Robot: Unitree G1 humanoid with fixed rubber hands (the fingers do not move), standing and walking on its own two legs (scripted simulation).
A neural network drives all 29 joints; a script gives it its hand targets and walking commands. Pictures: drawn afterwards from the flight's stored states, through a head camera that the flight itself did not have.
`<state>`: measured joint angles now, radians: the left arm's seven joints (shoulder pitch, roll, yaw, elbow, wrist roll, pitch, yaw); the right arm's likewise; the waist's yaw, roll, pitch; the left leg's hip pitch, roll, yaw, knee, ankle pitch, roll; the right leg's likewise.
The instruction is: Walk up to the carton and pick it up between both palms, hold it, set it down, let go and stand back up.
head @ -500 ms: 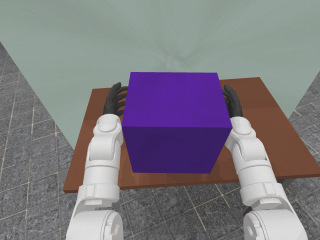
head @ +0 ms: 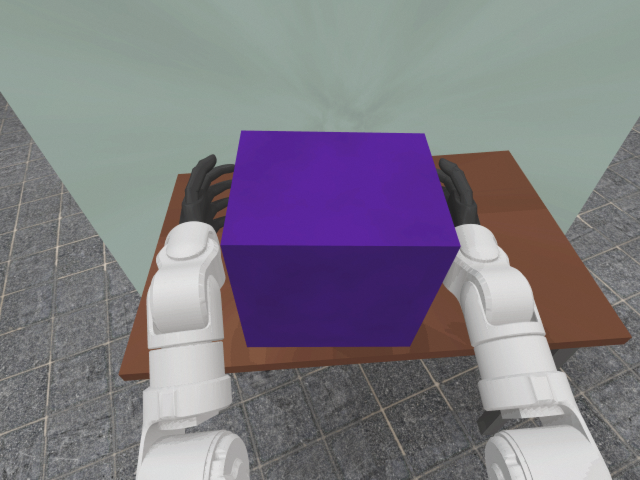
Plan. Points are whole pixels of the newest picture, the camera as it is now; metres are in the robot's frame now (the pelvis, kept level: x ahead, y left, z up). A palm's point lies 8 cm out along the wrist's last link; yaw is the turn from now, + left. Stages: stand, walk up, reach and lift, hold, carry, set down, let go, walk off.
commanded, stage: reach and lift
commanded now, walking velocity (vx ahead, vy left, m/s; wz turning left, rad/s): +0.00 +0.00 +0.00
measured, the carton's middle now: (331, 245) +0.35 +0.00 +0.12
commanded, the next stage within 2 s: hold in 0.62 s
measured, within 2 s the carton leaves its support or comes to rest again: neither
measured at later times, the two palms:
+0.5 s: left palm (196, 213) +0.35 +0.15 +0.18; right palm (460, 216) +0.36 -0.15 +0.15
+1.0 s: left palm (197, 206) +0.35 +0.14 +0.20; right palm (468, 206) +0.36 -0.16 +0.17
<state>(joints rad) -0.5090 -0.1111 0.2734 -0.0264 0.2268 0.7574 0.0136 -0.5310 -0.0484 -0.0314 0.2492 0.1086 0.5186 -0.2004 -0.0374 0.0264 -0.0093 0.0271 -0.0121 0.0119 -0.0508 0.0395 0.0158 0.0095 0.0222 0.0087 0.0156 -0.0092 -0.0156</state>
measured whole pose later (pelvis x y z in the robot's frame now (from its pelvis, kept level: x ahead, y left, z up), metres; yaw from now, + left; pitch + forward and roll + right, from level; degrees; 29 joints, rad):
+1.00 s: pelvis +0.01 +0.00 +0.00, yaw +0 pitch -6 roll +0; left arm -0.56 -0.13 0.33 -0.17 0.31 0.92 -0.06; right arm -0.60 -0.05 -0.01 0.21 0.15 0.59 -0.22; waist -0.08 0.02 0.07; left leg 0.17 -0.01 0.02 -0.09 0.03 0.01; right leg 0.18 0.02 0.02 -0.09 0.02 -0.02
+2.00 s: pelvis +0.00 +0.00 +0.00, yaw -1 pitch -6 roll +0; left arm -0.57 -0.12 0.32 -0.16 0.30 0.94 -0.06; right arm -0.59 -0.05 -0.01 0.20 0.16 0.59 -0.23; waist -0.07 0.02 0.06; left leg 0.16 -0.02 0.02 -0.09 0.04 0.02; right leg 0.17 0.02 0.02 -0.07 0.02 -0.01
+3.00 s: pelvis +0.01 +0.00 +0.00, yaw -1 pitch -6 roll +0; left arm -0.56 -0.11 0.32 -0.15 0.29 0.94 -0.06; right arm -0.59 -0.06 0.00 0.20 0.17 0.59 -0.24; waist -0.07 0.02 0.05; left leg 0.16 -0.02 0.02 -0.09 0.03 0.02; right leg 0.16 0.02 0.02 -0.07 0.01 -0.01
